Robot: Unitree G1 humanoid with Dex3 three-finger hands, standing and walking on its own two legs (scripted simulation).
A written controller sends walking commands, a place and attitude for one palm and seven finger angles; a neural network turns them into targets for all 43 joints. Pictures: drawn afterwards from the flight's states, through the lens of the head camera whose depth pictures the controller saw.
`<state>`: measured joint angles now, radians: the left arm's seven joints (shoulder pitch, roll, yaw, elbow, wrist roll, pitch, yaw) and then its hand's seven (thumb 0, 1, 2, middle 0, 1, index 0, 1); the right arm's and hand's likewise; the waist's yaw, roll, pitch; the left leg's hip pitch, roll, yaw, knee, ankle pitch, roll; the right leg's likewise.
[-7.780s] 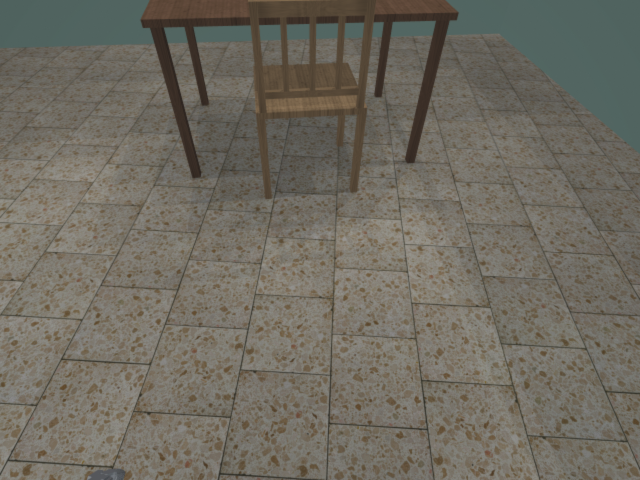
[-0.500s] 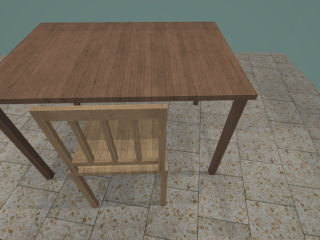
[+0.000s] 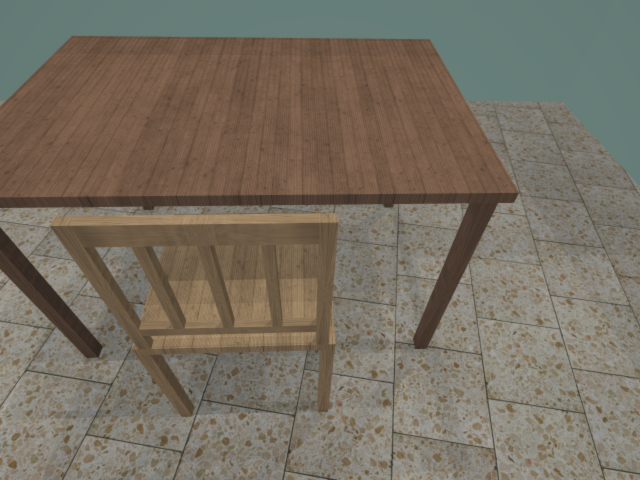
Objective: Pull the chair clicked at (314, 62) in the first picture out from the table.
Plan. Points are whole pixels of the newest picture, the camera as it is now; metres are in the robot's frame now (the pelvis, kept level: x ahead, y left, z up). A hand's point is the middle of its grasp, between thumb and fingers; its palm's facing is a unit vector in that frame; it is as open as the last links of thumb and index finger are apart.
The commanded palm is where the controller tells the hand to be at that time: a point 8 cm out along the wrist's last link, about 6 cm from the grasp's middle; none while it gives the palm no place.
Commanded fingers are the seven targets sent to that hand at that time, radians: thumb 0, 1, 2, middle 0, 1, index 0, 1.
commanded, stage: look again from close up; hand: left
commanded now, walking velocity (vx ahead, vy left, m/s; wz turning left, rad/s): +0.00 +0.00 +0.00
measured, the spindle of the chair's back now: (218, 287) +0.45 +0.22 -0.11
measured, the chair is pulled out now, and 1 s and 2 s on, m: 0.00 0.00 0.00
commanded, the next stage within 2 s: none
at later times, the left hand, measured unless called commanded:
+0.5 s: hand out of the picture -0.02 +0.15 -0.17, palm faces +0.03 -0.98 -0.18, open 7.4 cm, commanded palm none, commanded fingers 0.00 0.90 0.90 -0.20 -0.30 -0.20 -0.30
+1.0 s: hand out of the picture -0.03 +0.13 -0.17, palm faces +0.04 -0.99 -0.16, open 7.4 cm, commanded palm none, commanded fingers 0.00 0.90 0.90 -0.20 -0.30 -0.20 -0.30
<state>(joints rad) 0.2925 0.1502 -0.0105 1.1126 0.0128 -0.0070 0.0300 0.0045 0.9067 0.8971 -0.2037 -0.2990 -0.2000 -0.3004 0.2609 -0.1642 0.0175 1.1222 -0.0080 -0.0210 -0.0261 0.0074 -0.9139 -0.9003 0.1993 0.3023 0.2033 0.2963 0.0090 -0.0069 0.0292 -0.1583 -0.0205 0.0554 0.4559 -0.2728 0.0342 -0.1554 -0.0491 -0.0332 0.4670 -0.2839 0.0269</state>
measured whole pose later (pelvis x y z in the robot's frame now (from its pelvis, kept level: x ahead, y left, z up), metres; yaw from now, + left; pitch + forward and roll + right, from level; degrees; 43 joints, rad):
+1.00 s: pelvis -0.01 -0.02 +0.00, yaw +0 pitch -1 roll +0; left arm 0.34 0.13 -0.01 1.12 0.01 -0.01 0.03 0.00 0.91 0.90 -0.20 -0.30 -0.20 -0.30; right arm 0.29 -0.13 0.02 1.15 -0.01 -0.01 -0.03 0.01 -0.91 -0.90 0.20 0.30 0.20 0.30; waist 0.01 -0.01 0.02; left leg -0.16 0.01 0.05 0.43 -0.24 0.00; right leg -0.16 -0.02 -0.04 0.45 -0.26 -0.01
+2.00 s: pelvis -0.02 -0.03 +0.00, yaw +0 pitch -1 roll +0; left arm 0.36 0.12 -0.01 1.11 0.01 -0.02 0.03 0.00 0.91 0.90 -0.20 -0.30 -0.20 -0.30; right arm 0.31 -0.11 0.02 1.14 0.00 -0.01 -0.03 0.00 -0.91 -0.90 0.20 0.30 0.20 0.30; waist 0.01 -0.01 0.02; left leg -0.18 0.02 0.05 0.43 -0.23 -0.01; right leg -0.18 0.00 -0.04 0.45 -0.25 -0.02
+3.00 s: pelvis -0.01 -0.03 +0.00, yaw -1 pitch -1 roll +0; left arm 0.35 0.12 -0.01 1.11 0.01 -0.02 0.03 0.00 0.91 0.90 -0.20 -0.30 -0.20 -0.30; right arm 0.31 -0.11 0.01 1.14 -0.01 -0.01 -0.03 0.01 -0.91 -0.90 0.20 0.30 0.20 0.30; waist 0.01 -0.01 0.03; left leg -0.17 0.03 0.05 0.43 -0.24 -0.01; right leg -0.18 0.00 -0.04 0.45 -0.26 -0.02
